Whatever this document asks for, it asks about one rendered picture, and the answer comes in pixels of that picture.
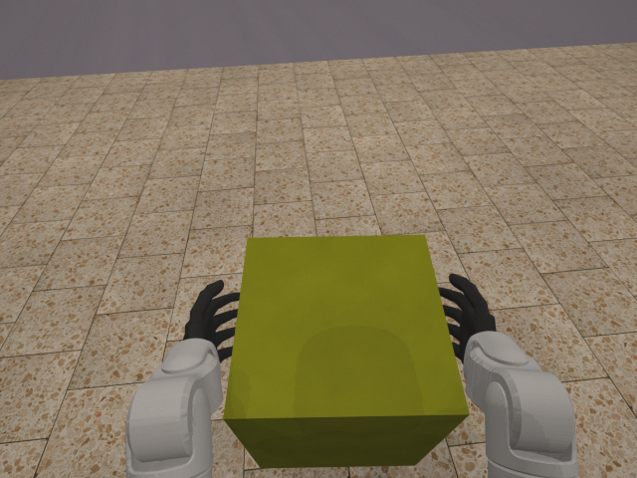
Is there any robot right forearm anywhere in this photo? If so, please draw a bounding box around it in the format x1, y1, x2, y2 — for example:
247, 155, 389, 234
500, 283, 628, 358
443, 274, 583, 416
463, 331, 578, 478

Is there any carton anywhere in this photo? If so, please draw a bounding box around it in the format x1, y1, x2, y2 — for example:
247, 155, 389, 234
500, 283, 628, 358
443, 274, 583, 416
223, 235, 470, 468

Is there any left robot hand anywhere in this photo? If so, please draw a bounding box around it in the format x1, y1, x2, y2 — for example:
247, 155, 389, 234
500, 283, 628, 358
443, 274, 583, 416
183, 280, 240, 363

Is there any robot left forearm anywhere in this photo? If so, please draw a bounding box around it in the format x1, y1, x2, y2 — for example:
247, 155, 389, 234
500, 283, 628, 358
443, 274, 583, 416
125, 339, 223, 478

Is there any right robot hand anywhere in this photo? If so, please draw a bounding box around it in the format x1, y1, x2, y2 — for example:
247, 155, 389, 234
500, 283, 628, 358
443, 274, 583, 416
438, 273, 497, 364

